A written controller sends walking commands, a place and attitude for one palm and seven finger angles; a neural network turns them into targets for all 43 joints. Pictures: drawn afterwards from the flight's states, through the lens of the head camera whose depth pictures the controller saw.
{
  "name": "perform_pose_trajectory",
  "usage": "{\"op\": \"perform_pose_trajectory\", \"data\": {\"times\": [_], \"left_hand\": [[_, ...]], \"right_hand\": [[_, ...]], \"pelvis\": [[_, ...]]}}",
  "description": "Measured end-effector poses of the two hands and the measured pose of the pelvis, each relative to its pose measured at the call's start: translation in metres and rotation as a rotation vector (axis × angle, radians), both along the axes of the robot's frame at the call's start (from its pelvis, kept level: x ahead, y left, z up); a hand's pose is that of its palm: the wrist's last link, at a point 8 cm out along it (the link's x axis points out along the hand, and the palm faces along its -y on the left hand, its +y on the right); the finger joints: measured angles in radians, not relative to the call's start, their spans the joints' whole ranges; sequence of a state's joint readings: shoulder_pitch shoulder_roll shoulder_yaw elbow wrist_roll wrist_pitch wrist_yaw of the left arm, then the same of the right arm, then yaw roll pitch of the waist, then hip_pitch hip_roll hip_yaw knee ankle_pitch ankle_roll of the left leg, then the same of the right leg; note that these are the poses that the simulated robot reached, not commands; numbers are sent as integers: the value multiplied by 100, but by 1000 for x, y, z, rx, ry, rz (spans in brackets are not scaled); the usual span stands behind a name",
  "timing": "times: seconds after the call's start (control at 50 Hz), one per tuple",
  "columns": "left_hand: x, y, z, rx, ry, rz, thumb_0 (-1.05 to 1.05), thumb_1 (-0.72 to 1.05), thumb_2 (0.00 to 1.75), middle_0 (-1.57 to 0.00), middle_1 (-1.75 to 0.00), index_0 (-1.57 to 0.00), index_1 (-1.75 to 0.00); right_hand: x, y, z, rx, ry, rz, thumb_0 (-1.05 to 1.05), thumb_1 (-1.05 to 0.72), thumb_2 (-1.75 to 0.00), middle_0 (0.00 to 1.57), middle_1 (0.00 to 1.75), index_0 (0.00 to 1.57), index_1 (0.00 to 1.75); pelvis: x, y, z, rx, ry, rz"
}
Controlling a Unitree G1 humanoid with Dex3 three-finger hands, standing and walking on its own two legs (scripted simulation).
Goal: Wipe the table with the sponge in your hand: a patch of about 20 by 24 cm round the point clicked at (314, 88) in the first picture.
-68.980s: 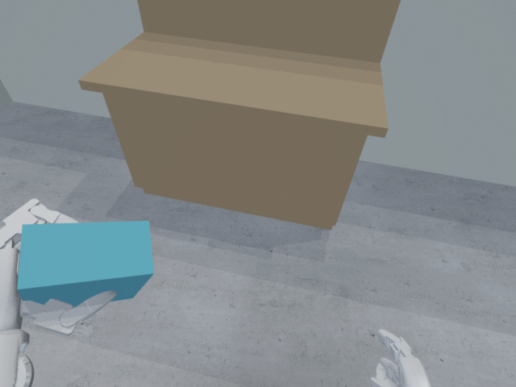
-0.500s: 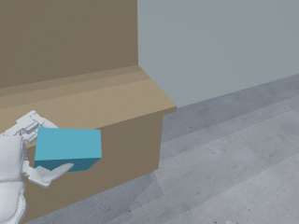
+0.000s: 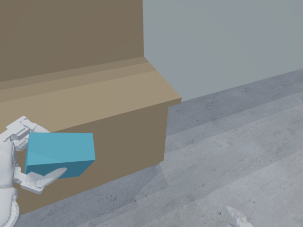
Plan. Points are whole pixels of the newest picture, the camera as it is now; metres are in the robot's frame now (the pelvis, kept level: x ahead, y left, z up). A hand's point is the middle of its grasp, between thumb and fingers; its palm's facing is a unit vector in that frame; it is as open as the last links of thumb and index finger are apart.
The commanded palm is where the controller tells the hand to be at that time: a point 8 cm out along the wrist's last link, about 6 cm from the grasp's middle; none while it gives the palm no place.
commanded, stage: stop stepping back and stand still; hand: left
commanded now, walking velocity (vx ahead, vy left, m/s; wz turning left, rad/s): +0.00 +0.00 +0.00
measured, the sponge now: (67, 157) +0.23 +0.21 +0.13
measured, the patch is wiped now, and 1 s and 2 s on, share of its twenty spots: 1.00 1.00 1.00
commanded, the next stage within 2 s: stand and wait in 0.14 s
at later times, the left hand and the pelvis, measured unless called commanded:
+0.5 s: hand (44, 146) +0.24 +0.25 +0.17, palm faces +0.39 -0.87 -0.31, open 10.0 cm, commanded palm +0.19 +0.29 +0.20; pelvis +0.03 +0.01 +0.02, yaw +1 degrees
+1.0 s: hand (28, 142) +0.24 +0.28 +0.18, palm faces +0.39 -0.87 -0.30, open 10.0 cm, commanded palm +0.19 +0.31 +0.20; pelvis +0.03 +0.04 +0.03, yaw +0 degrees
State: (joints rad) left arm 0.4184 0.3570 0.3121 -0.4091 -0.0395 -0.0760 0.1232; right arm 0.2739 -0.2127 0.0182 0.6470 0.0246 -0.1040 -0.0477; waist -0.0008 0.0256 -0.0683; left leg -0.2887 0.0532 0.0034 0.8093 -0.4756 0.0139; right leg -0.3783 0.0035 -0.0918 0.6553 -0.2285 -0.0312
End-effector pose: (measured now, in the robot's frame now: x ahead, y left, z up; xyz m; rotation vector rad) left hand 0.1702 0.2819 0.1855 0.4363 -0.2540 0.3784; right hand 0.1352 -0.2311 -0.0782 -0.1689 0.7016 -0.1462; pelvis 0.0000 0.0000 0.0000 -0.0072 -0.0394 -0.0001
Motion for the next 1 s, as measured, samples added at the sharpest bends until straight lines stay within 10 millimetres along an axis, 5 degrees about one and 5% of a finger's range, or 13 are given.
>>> {"op": "perform_pose_trajectory", "data": {"times": [0.16, 0.3, 0.48, 0.66, 0.86, 1.0], "left_hand": [[-3, -11, 9, -42, -47, -74, -1, -52, 107, -73, -137, -77, -136], [11, 7, 16, 20, -36, -22, -1, -53, 107, -73, -137, -77, -136], [24, 7, -7, -90, 52, 10, -1, -52, 107, -73, -137, -77, -136], [30, 20, 9, -40, 20, -4, -1, -52, 107, -73, -137, -77, -136], [31, 30, -4, -102, 50, 0, -1, -52, 107, -73, -137, -77, -136], [25, 36, 4, -79, 20, -9, -1, -52, 107, -73, -137, -77, -136]], "right_hand": [[5, -5, 23, -58, 38, -7, 2, -90, -89, 21, 30, 20, 30], [24, 1, 34, -51, -36, -30, 2, -90, -89, 20, 30, 20, 30], [55, 10, 37, -52, -18, 32, 2, -90, -89, 20, 30, 20, 30], [77, 22, 51, -59, -65, 31, 2, -90, -89, 20, 30, 20, 30], [71, 36, 54, -59, -63, 29, 1, -90, -89, 20, 30, 20, 30], [56, 41, 50, -63, -34, 23, 2, -90, -89, 20, 30, 20, 30]], "pelvis": [[-1, 1, 12, -5, 24, -2], [14, 5, 15, 4, 31, 6], [29, 9, 21, -20, 41, 13], [33, 19, 24, -18, 38, 2], [31, 30, 26, -19, 33, -7], [26, 36, 26, -19, 29, -7]]}}
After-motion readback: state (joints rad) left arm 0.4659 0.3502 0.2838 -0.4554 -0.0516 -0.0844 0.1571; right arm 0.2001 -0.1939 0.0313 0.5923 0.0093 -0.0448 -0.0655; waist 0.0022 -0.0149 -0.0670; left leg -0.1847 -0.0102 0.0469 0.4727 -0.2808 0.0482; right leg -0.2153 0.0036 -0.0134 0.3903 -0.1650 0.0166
